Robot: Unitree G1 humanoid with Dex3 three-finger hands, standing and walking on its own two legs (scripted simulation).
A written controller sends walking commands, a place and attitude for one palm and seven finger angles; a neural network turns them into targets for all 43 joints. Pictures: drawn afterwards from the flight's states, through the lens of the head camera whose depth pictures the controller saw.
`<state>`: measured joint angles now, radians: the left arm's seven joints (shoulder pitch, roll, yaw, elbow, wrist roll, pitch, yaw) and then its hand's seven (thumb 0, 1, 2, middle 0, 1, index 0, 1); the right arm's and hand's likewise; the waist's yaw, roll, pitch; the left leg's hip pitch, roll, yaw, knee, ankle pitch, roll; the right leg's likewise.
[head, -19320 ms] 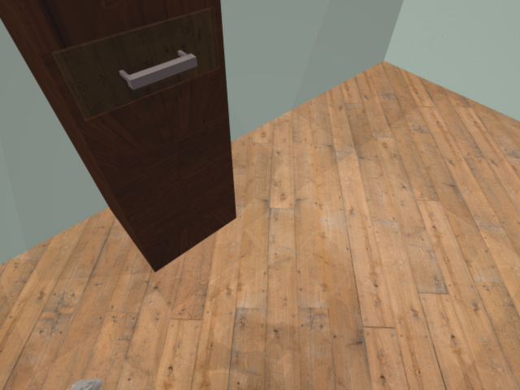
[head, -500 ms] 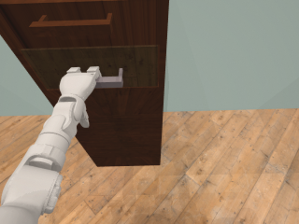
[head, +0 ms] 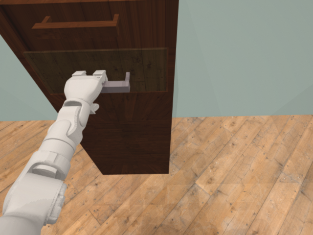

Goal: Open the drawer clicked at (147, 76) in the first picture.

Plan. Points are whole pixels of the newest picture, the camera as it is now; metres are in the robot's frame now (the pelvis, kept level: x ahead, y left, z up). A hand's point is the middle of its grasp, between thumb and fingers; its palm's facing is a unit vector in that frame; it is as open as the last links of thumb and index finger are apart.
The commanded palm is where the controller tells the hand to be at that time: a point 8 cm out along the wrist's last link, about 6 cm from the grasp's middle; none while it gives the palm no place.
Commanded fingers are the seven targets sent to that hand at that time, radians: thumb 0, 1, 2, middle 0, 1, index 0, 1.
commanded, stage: close the thumb around the handle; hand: left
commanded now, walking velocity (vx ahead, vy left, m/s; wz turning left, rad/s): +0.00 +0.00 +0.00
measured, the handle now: (100, 81) +0.51 +0.18 +0.09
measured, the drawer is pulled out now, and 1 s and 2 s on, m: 0.00 0.05 0.24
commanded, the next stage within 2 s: pull the drawer open in 0.24 s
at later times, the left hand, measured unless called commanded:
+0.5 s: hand (91, 102) +0.45 +0.20 +0.07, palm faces -0.02 -0.02 -1.00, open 6.0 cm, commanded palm +0.41 +0.19 +0.13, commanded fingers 0.00 0.90 0.90 -0.40 -1.35 -0.40 -1.35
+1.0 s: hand (88, 116) +0.40 +0.19 +0.07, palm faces -0.02 -0.02 -1.00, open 6.0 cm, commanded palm +0.38 +0.19 +0.13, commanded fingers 0.00 0.90 0.90 -0.40 -1.35 -0.40 -1.35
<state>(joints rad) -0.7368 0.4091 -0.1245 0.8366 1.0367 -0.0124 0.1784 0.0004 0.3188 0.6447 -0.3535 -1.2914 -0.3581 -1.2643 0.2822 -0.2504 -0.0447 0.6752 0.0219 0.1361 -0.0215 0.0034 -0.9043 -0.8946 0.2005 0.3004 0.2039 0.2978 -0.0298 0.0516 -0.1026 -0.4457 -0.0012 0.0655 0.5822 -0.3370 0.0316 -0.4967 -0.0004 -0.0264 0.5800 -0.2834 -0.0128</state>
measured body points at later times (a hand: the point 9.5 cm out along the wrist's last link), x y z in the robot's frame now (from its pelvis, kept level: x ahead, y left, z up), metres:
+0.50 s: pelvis +0.00 +0.00 +0.00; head +0.06 -0.02 +0.45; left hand +0.45 +0.19 +0.13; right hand +0.08 -0.26 -0.14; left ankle -0.04 +0.10 -0.73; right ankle -0.01 -0.11 -0.73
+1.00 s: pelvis +0.01 +0.00 +0.00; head +0.04 -0.03 +0.45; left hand +0.40 +0.19 +0.13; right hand +0.18 -0.23 -0.12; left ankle -0.04 +0.10 -0.73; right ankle -0.01 -0.11 -0.73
